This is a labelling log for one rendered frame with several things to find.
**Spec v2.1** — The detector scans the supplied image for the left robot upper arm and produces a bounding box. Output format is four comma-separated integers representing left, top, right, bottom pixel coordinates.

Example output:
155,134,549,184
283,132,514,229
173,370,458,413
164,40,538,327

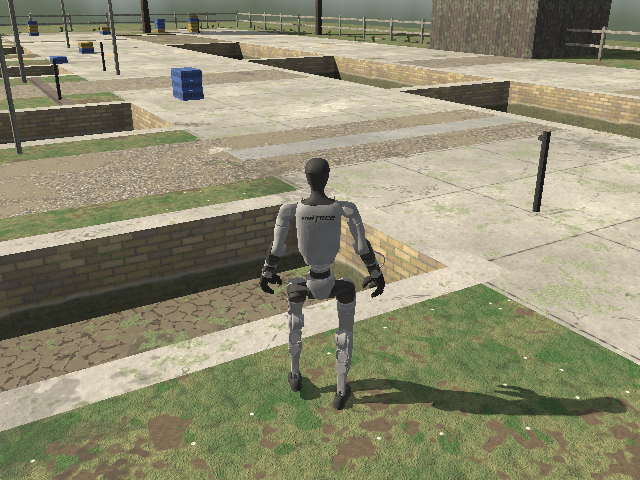
270,202,297,257

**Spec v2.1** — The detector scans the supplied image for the robot right forearm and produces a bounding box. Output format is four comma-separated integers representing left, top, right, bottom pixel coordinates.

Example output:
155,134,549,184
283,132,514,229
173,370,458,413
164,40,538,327
360,239,382,278

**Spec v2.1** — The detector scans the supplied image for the right robot hand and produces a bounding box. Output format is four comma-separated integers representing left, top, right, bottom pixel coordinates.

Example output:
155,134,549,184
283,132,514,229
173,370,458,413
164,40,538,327
362,273,385,298

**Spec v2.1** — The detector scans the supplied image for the right robot upper arm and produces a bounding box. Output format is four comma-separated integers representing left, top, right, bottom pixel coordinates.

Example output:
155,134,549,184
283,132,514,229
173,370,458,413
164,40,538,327
339,201,370,255

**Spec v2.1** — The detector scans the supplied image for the robot right foot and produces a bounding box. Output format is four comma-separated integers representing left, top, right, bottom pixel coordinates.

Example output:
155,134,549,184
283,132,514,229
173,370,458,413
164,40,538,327
333,384,351,410

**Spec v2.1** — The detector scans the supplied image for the robot left forearm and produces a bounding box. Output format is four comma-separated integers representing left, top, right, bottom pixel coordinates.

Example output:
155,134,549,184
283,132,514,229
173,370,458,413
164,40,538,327
262,241,281,278

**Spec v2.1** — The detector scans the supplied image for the left robot hand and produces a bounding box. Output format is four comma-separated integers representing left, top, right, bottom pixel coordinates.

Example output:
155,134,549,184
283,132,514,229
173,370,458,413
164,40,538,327
259,273,282,294

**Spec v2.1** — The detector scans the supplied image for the left robot shin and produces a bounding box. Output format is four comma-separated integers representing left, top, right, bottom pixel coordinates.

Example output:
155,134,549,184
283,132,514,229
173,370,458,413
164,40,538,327
288,314,302,379

